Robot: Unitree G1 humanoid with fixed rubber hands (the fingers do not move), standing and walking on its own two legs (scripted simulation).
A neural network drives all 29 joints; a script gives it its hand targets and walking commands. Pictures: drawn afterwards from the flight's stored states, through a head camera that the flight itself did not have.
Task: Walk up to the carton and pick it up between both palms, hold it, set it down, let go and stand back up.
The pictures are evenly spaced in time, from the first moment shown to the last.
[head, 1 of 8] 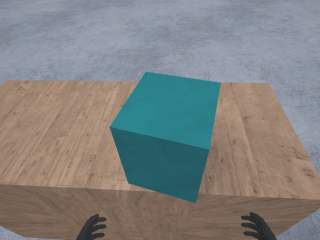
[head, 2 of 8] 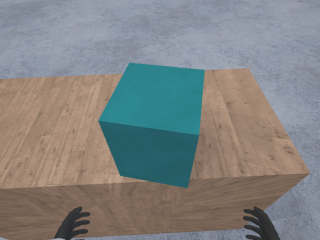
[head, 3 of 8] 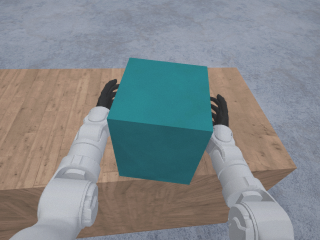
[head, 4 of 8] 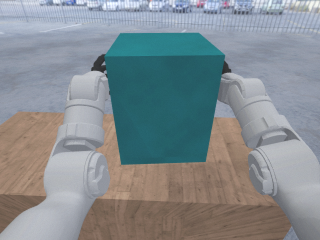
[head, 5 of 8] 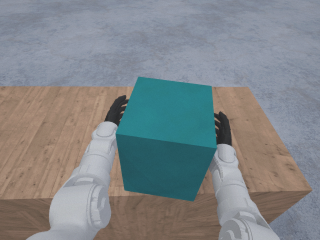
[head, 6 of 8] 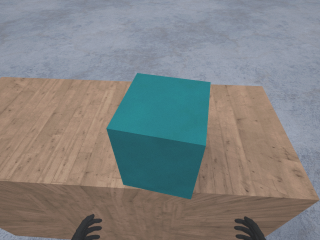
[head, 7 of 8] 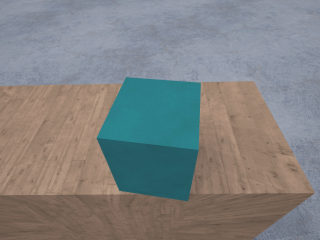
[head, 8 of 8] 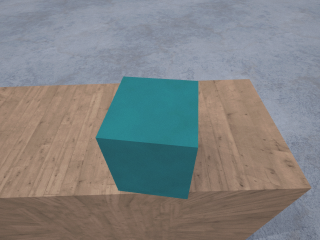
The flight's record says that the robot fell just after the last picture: no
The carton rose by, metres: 0.22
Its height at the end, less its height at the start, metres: +0.00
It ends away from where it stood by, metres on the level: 0.00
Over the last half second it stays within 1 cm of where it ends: yes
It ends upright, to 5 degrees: yes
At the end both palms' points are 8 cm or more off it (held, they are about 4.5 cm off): yes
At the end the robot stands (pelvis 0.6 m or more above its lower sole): yes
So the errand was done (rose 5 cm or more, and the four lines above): yes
